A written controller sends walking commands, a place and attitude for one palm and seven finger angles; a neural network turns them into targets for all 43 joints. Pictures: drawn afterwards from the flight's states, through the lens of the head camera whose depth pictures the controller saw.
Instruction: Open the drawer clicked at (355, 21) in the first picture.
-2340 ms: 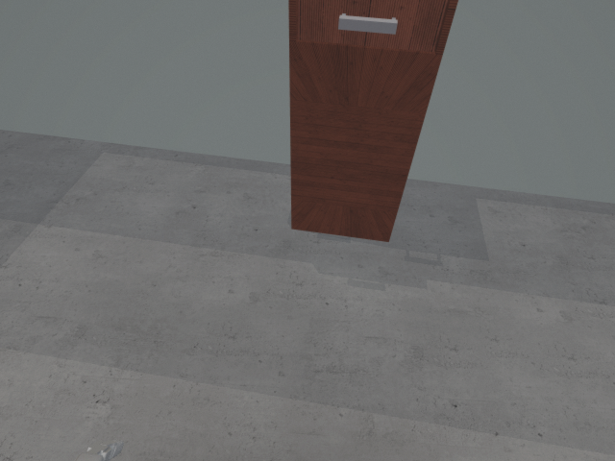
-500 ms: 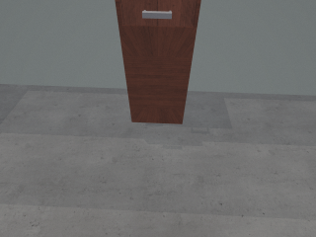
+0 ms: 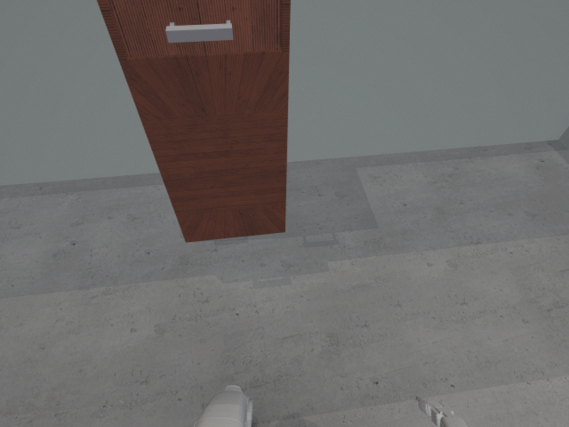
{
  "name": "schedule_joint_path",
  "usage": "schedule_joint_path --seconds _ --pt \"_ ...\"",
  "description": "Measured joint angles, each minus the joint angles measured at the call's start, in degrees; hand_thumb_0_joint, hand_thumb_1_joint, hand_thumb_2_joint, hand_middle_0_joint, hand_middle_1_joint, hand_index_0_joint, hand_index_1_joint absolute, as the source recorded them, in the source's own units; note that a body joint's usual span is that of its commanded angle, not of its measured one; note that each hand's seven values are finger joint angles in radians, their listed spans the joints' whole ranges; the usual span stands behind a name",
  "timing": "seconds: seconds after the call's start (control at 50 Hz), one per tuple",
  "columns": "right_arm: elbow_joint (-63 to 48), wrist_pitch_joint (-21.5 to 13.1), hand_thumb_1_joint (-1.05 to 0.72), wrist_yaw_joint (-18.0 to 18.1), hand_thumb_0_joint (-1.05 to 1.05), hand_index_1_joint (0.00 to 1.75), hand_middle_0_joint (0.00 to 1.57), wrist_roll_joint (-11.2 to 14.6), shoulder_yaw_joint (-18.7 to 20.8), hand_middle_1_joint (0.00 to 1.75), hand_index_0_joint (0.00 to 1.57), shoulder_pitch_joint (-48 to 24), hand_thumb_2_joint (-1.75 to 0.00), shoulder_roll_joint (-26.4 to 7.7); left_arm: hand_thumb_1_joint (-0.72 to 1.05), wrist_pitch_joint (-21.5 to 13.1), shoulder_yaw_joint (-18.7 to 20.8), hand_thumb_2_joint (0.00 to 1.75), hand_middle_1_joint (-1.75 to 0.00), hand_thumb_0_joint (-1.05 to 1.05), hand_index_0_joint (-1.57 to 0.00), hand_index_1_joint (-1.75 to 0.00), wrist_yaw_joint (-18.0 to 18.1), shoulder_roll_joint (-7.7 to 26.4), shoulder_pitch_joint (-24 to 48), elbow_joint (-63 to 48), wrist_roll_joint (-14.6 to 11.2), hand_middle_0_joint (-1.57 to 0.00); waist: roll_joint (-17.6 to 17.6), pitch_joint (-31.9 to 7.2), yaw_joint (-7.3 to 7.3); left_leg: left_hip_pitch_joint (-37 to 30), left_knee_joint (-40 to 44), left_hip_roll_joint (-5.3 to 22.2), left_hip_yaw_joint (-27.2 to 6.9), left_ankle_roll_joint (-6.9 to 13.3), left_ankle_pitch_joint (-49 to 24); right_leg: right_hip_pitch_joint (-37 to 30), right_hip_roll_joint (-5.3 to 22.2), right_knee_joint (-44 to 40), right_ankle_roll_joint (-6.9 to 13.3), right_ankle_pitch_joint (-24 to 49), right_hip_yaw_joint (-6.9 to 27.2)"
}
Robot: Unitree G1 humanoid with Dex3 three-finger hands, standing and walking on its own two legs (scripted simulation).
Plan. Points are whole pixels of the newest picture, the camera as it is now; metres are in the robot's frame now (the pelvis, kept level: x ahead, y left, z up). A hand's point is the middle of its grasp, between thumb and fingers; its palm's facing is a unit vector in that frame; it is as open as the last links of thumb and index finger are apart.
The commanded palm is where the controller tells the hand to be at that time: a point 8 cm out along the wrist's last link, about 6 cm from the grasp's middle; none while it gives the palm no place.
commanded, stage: walk to a spot facing it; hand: left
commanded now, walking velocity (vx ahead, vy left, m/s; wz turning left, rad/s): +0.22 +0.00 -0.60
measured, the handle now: (200, 29) +0.90 +0.32 +0.12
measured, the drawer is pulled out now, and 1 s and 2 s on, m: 0.00 0.00 0.00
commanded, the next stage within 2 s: none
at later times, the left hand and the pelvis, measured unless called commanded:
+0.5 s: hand (194, 317) +0.31 +0.22 -0.16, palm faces -0.31 -0.92 -0.23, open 7.4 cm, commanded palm none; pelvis +0.13 +0.06 +0.00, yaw -20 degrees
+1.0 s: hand (223, 303) +0.35 +0.17 -0.18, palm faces -0.52 -0.83 -0.21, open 7.4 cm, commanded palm none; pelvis +0.17 +0.05 -0.01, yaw -36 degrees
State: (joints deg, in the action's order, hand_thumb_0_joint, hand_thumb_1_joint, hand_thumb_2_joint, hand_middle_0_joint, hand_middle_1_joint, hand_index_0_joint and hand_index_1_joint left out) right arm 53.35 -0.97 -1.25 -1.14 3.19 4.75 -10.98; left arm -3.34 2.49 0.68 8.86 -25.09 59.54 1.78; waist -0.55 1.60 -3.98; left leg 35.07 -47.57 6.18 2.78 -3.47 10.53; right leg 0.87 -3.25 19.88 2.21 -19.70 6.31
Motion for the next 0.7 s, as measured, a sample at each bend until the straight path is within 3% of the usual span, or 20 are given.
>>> schedule_joint_path --seconds 0.06,0.08,0.1,0.16,0.2,0.24,0.3,0.4,0.54,0.62,0.64,0.66,0.7 --pt "-1.01 -0.84 -0.91 0.19 0.01 0.29 0.2 0.22 -0.64 0.29 0.2 -0.96 -0.9 0.75 0.9 0.4 0.55 0.89 -0.3 0.0 -0.2 -0.3 0.22 0.97 -0.48 -0.24 -0.04 -0.21 1.01 0.09 -0.83 -5.45 9.51 -1.96 0.99 1.18 0.8 -1.05 0.81 3.07 -1.27 -4.05 2.08" --pt "-1.53 -1.5 -0.91 0.38 0.01 0.3 0.2 0.17 -1.05 0.29 0.2 -0.97 -0.9 0.86 0.9 0.55 0.85 0.89 -0.3 0.0 -0.2 -0.3 0.24 1.23 -0.97 -0.24 -0.2 -0.21 1.11 -0.04 -0.87 -8.45 13.37 -2.29 1.45 1.67 -0.56 -0.26 0.66 6.73 -1.46 -6.15 2.87" --pt "-1.93 -2.28 -0.91 0.69 0.0 0.3 0.2 -0.07 -1.3 0.29 0.2 -1.16 -0.9 1.02 0.9 0.93 1.26 0.89 -0.3 0.0 -0.2 -0.3 0.14 1.54 -0.87 -0.06 -0.61 -0.21 1.13 0.14 -0.5 -9.13 13.37 -2.03 2.1 3.42 -3.18 2.42 0.29 13.94 -1.35 -7.5 2.47" --pt "-2.27 -2.88 -0.91 1.2 0.0 0.3 0.21 -0.09 -2.29 0.29 0.2 -0.59 -0.9 2.25 0.9 2.5 2.32 0.89 -0.3 0.0 -0.2 -0.3 -0.11 3.62 2.09 0.29 -1.03 -0.2 3.33 1.76 -0.13 -11.36 9.11 -1.43 5.87 5.66 2.81 14.09 0.93 41.36 -1.53 -9.73 -0.88" --pt "-1.73 -2.81 -0.91 1.58 0.0 0.3 0.21 -0.08 -2.53 0.29 0.2 1.16 -0.9 2.68 0.91 3.27 2.93 0.89 -0.3 0.0 -0.2 -0.3 -0.6 4.87 4.34 -0.59 -0.61 -0.2 3.86 1.94 0.37 -14.39 11.08 -0.97 7.71 5.54 4.06 20.58 2.37 50.32 -2.32 -7.15 -4.76" --pt "-0.6 -2.64 -0.91 2.06 0.0 0.3 0.21 -0.12 -2.39 0.29 0.2 3.24 -0.9 2.74 0.91 4.03 3.41 0.89 -0.3 0.01 -0.19 -0.3 -1.17 5.76 6.86 -2.19 -0.28 -0.2 3.84 2.02 0.93 -17.09 13.87 -0.84 9.1 5.61 3.61 25.49 4.03 52.87 -3.09 -3.96 -7.76" --pt "1.42 -1.92 -0.91 2.65 0.0 0.3 0.21 -0.05 -1.85 0.29 0.2 6.25 -0.9 2.24 0.91 5.0 3.89 0.9 -0.3 0.0 -0.19 -0.3 -1.58 6.21 10.08 -4.92 -0.22 -0.2 3.37 1.86 1.67 -20.21 17.18 -0.82 11.33 6.26 3.35 30.37 5.93 50.89 -3.93 -0.48 -9.77" --pt "3.6 -0.72 -0.92 2.86 0.0 0.3 0.21 -0.06 -0.73 0.29 0.2 10.26 -0.9 0.4 0.91 6.61 4.0 0.9 -0.3 0.0 -0.19 -0.3 -1.9 5.51 14.15 -7.53 0.0 -0.2 2.44 1.74 3.55 -23.51 19.48 -0.99 15.25 6.51 4.44 32.78 8.22 43.53 -5.16 3.85 -10.0" --pt "4.6 0.35 -0.91 2.22 0.0 0.3 0.2 -0.61 0.22 0.29 0.2 13.36 -0.9 -0.89 0.91 7.38 2.9 0.9 -0.3 0.0 -0.19 -0.3 -2.01 3.58 18.06 -8.72 -0.02 -0.2 0.84 2.54 6.42 -24.92 16.86 0.95 20.21 5.16 8.29 26.57 8.89 28.8 -4.9 1.78 -11.07" --pt "4.25 0.89 -0.91 1.67 0.0 0.3 0.2 -0.66 0.42 0.29 0.2 14.78 -0.9 -1.12 0.91 6.22 1.91 0.9 -0.3 0.0 -0.19 -0.3 -1.99 2.85 19.12 -9.54 -0.08 -0.2 -0.28 2.55 7.4 -23.38 10.56 4.04 22.31 3.07 12.45 19.53 7.2 18.03 -2.8 2.54 -12.47" --pt "4.16 1.28 -0.91 1.46 0.0 0.3 0.2 -0.45 0.45 0.29 0.2 14.75 -0.9 -1.31 0.91 5.39 1.68 0.9 -0.3 0.0 -0.19 -0.3 -1.76 2.55 19.55 -9.61 0.02 -0.2 -1.13 2.87 7.27 -21.54 6.36 5.65 20.92 2.32 13.28 19.45 6.11 17.68 -1.34 1.92 -12.65" --pt "4.06 1.94 -0.91 1.45 0.0 0.3 0.2 -0.25 0.41 0.29 0.2 14.28 -0.9 -1.46 0.91 4.68 1.32 0.9 -0.3 0.0 -0.19 -0.3 -1.49 2.3 19.92 -9.69 -0.19 -0.2 -1.6 3.44 7.23 -18.77 0.21 5.82 17.17 1.31 16.24 19.95 5.41 18.8 -0.47 1.19 -12.48" --pt "3.71 3.05 -0.91 1.86 0.01 0.3 0.2 0.04 0.24 0.29 0.2 13.03 -0.9 -1.62 0.91 3.89 0.75 0.89 -0.3 0.0 -0.2 -0.3 -0.81 1.74 20.03 -9.77 -0.68 -0.2 -1.8 4.4 7.12 -13.59 -11.32 4.11 9.73 0.09 19.84 19.38 4.78 18.9 0.18 0.86 -11.94"
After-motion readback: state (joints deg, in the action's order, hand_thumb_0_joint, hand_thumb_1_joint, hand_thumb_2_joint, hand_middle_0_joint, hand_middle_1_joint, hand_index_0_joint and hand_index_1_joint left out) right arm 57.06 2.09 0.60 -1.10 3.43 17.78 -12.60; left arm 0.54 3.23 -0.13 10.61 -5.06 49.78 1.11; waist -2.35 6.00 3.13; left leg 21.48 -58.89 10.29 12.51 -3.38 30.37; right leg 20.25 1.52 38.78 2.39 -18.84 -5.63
